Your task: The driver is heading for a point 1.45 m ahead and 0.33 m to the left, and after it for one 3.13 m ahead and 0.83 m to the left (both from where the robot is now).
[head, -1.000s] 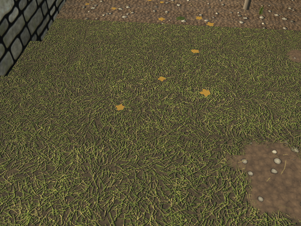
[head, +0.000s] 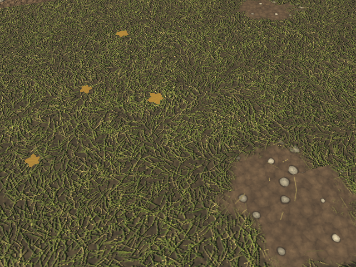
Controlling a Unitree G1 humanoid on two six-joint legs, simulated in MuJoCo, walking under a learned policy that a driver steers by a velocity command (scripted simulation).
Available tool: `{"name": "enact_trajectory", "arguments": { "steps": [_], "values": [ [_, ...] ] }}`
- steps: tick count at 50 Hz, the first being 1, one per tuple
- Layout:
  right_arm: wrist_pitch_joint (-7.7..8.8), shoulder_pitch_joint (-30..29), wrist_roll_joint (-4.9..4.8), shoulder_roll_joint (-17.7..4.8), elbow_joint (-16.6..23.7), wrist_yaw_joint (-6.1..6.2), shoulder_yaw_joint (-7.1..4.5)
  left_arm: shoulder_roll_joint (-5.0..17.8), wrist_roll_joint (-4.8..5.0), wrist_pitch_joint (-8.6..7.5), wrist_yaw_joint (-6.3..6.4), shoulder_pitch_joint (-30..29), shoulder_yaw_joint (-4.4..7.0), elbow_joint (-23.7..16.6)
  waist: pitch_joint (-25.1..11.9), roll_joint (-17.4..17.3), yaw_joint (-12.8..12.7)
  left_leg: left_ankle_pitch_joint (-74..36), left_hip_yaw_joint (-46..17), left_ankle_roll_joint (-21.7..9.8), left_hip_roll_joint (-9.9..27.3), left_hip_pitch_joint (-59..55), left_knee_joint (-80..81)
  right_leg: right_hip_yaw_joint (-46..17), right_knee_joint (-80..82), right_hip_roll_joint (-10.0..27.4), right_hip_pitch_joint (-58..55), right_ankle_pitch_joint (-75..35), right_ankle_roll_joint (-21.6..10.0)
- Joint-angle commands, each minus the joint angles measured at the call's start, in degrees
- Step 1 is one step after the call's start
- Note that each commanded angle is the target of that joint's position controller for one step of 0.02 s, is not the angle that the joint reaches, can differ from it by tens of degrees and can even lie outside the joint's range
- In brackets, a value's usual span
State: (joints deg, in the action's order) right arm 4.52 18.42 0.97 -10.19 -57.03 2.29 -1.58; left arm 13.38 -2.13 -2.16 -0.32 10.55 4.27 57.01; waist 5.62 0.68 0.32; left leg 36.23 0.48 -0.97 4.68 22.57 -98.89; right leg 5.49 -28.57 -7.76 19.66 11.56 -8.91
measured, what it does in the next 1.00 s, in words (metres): walks ahead: left foot, then right foot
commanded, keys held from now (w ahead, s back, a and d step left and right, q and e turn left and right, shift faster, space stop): w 0.94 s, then w+q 0.06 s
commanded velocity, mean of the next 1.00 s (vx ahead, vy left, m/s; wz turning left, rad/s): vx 0.50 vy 0.00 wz -0.12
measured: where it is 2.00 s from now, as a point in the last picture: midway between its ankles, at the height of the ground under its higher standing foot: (182, 155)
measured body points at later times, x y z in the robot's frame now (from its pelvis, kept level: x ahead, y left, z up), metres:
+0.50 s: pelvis +0.27 +0.06 +0.01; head +0.29 +0.08 +0.46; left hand +0.31 +0.32 -0.14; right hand +0.31 -0.20 -0.12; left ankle +0.31 +0.14 -0.73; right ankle +0.20 -0.05 -0.64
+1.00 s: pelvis +0.51 -0.01 +0.01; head +0.53 -0.03 +0.46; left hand +0.61 +0.24 -0.12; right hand +0.51 -0.27 -0.14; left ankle +0.44 +0.13 -0.64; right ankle +0.53 -0.08 -0.73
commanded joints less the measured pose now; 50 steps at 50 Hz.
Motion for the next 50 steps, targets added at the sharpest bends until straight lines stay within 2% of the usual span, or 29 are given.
{"name": "enact_trajectory", "arguments": {
  "steps": [1,2,3,5,7,10,13,15,17,18,19,20,21,22,24,28,34,36,38,39,40,42,43,44,45,46,47,48,50],
  "values": [
    [-0.73,5.29,3.49,-6.74,4.45,-1.47,-1.02,6.2,1.76,-0.43,1.69,11.81,0.61,-1.18,-13.18,-9.3,0.07,-11.65,-3.85,1.41,4.04,26.18,9.76,-30.08,8.27,28.18,-23.46,-17.57,-14.37],
    [-1.86,-0.05,2.24,-4.84,6.75,-1.9,-0.75,6.32,2.28,-1.1,1.62,6.71,0.21,-2.04,-5.18,-7.0,3.11,-16.28,-3.11,3.49,4.63,17.06,23.83,-24.96,13.85,23.92,-4.8,-17.24,-12.23],
    [-2.35,-2.58,2.36,-3.93,7.79,-2.28,-0.38,7.37,1.84,-1.67,1.4,6.5,0.46,-1.86,-2.84,-5.14,3.04,-19.51,-2.0,4.39,4.63,10.74,30.19,-22.28,14.93,20.54,2.88,-19.62,-11.43],
    [-2.3,-3.35,2.08,-3.27,7.86,-2.67,-0.07,6.98,1.61,-2.45,0.97,8.42,0.46,-1.29,-3.88,-0.94,2.78,-27.43,-0.56,4.32,4.14,4.25,40.66,-16.3,14.35,16.33,5.12,-28.25,-8.94],
    [-1.63,-5.53,0.43,-3.27,8.04,-2.5,0.07,5.29,2.05,-2.81,0.24,10.54,0.13,-0.76,-4.97,2.35,0.92,-36.7,0.17,1.97,3.29,1.81,50.11,-13.06,12.89,14.24,0.66,-30.9,-5.71],
    [-1.51,-13.93,0.16,-4.43,10.3,-2.73,-0.32,4.9,2.06,-2.02,-0.09,15.52,-0.03,0.0,-3.16,2.58,-3.03,-38.13,1.19,0.24,1.45,6.0,56.04,-15.47,12.88,15.43,-8.33,-22.13,-4.05],
    [-1.08,-19.98,0.24,-4.91,13.05,-3.57,-0.91,6.53,0.62,-1.36,0.4,19.14,0.19,0.68,0.36,1.59,-4.83,-30.79,1.41,-1.38,-0.15,11.12,60.42,-18.76,12.02,18.75,-16.62,-19.77,-5.35],
    [-0.72,-17.45,0.1,-5.04,12.78,-3.57,-1.28,7.19,0.18,-1.25,0.93,18.49,0.31,0.62,0.66,2.37,-2.97,-25.0,2.03,-2.85,-2.14,7.17,64.57,-18.2,9.37,19.49,-19.0,-24.74,-4.68],
    [0.26,-2.81,0.63,-6.42,7.81,-3.12,-2.58,7.18,0.72,-1.62,0.91,15.68,0.19,0.13,-5.07,0.0,4.15,-25.25,2.74,-5.06,-5.55,-12.72,70.92,-13.0,-6.02,14.62,-14.63,-33.86,-2.07],
    [0.93,9.15,1.63,-11.11,5.51,-2.55,-3.89,4.99,1.43,-2.11,0.63,14.8,-0.45,-1.77,-13.02,-5.77,8.61,-21.82,-11.83,-9.07,6.27,-27.8,73.82,-8.7,-23.58,10.56,-4.55,-22.3,0.07],
    [0.27,13.0,1.52,-16.96,4.26,-2.79,-5.44,1.86,3.14,-2.3,0.29,19.92,-0.74,-2.53,-19.18,-17.64,6.72,-15.48,-38.89,-16.98,20.21,-39.75,82.1,-4.62,-42.48,0.37,13.37,17.43,2.46],
    [-0.93,9.0,-0.04,-12.49,3.96,-2.99,-4.35,7.07,1.25,-1.95,0.4,15.1,0.43,-2.67,-11.82,-7.08,5.57,-6.18,-39.26,-15.46,17.85,-35.27,83.96,-10.3,-46.19,3.95,21.47,17.6,1.81],
    [-1.2,3.59,0.14,-9.8,4.95,-3.13,-3.59,6.14,1.32,-2.08,0.02,11.01,0.51,-3.95,-4.73,-4.65,4.19,-7.7,-30.82,-14.23,16.26,-28.06,84.51,-10.32,-45.82,6.3,23.22,12.91,1.95],
    [-0.93,0.0,0.4,-7.36,5.26,-3.27,-2.88,4.75,1.32,-2.1,-0.24,9.24,0.28,-4.36,-1.95,-2.31,2.4,-14.21,-24.68,-12.43,13.54,-21.79,86.2,-10.08,-42.07,8.45,21.05,9.11,2.3],
    [-0.01,-1.08,0.28,-5.05,4.16,-2.79,-2.19,2.82,0.28,-0.84,-0.46,12.01,0.15,-3.28,-2.03,-5.48,-1.25,-25.52,-15.85,-9.44,9.33,-14.94,87.59,-9.33,-36.48,10.76,13.92,5.93,4.1],
    [1.51,3.45,-0.48,-7.42,1.93,-2.86,-2.69,1.96,0.39,0.88,-0.77,7.17,-0.12,-4.66,-2.28,-5.16,-2.06,-37.65,-9.44,-10.39,7.77,-13.76,89.76,-7.02,-30.94,11.62,14.84,-0.6,6.23],
    [1.31,6.59,-0.92,-7.79,0.99,-2.48,-1.99,0.7,0.98,-0.25,-1.56,-9.11,-1.48,-10.38,-0.33,-5.41,1.13,-43.84,-2.75,-9.31,4.11,-14.77,91.63,-2.52,-9.34,11.14,12.57,-13.87,7.44],
    [1.14,8.96,-0.77,-8.62,0.05,-2.4,-2.13,0.82,1.11,-0.16,-1.57,-10.58,-1.74,-10.71,-1.54,-6.84,2.0,-44.74,-2.42,-9.62,5.24,-17.48,91.0,-1.68,-7.69,10.42,10.11,-13.61,7.1],
    [1.0,9.07,-0.27,-8.94,-0.16,-2.25,-2.3,2.18,1.08,0.05,-1.24,-10.66,-1.52,-11.23,-0.34,-6.63,1.44,-46.41,-1.43,-9.31,5.76,-18.13,89.91,-1.71,-5.99,10.01,7.78,-10.31,6.36],
    [1.07,8.91,0.43,-9.78,-0.5,-1.77,-2.6,3.65,0.51,-0.02,-1.14,-7.36,-0.93,-9.98,-1.46,-7.79,-0.09,-51.33,-2.52,-9.5,9.45,-21.55,87.15,-4.3,-11.55,11.56,7.59,-13.49,4.84],
    [0.96,7.35,0.54,-10.15,0.16,-1.48,-2.88,4.89,0.38,-0.26,-1.17,-4.84,-0.47,-9.18,-2.05,-6.35,-1.57,-53.18,-2.22,-9.39,9.96,-24.46,84.26,-5.89,-10.51,12.21,8.94,-9.64,3.84],
    [0.55,4.24,0.52,-10.11,1.27,-1.36,-3.02,5.47,0.06,-1.18,-0.9,2.44,0.21,-6.27,-4.88,-4.4,-4.7,-63.69,-0.58,-8.31,8.3,-23.14,73.36,-3.6,-5.51,8.46,-2.45,-1.36,1.91],
    [0.06,3.8,0.31,-9.71,1.2,-1.38,-2.97,5.53,-0.07,-1.85,-0.66,10.93,0.77,-2.91,-7.86,-2.29,-8.08,-64.8,0.95,-7.54,5.68,-20.25,61.37,-1.83,-0.36,6.27,-12.42,-2.89,0.82],
    [-0.36,10.82,-0.46,-6.04,1.85,-1.65,-1.97,11.14,-1.24,-2.38,-0.19,16.23,2.22,-2.66,-15.35,9.61,-6.58,-42.23,4.29,-5.01,-0.1,-5.83,41.87,-17.24,1.68,19.8,-29.32,-5.11,-3.38],
    [-0.54,15.94,-0.85,-2.64,0.96,-2.18,-1.33,12.21,0.62,-2.07,-0.65,17.04,2.46,-3.17,-20.32,16.44,-5.19,-3.41,2.02,-3.25,-9.16,10.22,25.75,-39.03,9.17,29.98,-37.79,-4.17,-10.52],
    [-0.38,7.48,-0.15,-8.23,2.68,-2.06,-2.91,10.37,2.03,-1.96,-0.92,14.26,1.96,-2.44,-11.42,7.3,-5.31,-7.12,-3.15,-4.29,-6.15,15.7,22.86,-35.66,12.14,26.79,-29.84,-2.28,-9.34],
    [-0.05,3.58,-0.97,-9.81,3.88,-2.38,-3.59,8.25,1.61,-2.14,-1.21,8.57,1.21,-3.71,-6.49,4.39,-3.18,-12.66,-4.43,-4.47,-3.81,15.2,25.3,-28.69,12.7,25.66,-23.14,-6.87,-8.14],
    [-0.47,3.8,-1.38,-9.44,3.07,-2.53,-3.63,5.28,1.46,-2.36,-1.18,5.27,0.39,-4.78,-5.12,2.92,-1.35,-15.3,-5.62,-4.16,-1.83,11.99,30.3,-23.01,13.5,24.59,-18.12,-15.01,-6.44],
    [-2.59,4.77,0.44,-7.32,2.3,-3.2,-3.44,3.94,1.61,-2.81,-0.39,4.49,-0.12,-4.72,-3.65,3.84,0.74,-16.53,-5.73,-2.58,-0.29,6.27,35.79,-16.96,17.0,22.08,-11.89,-14.01,-3.8]
  ]
}}
Keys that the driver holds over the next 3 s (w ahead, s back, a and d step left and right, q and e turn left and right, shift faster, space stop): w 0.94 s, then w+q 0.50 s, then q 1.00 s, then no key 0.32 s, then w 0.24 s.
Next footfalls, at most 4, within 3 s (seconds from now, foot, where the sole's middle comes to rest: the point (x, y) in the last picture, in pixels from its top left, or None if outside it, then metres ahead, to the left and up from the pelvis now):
0.34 left None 0.35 0.14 -0.76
0.86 right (205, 224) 0.57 -0.09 -0.76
1.50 left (162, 160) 0.94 0.08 -0.92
1.92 right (192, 134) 1.09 -0.07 -0.92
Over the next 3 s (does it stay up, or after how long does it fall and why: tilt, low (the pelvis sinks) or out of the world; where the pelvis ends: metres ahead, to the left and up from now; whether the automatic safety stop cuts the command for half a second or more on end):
stays up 0.94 -0.01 -0.13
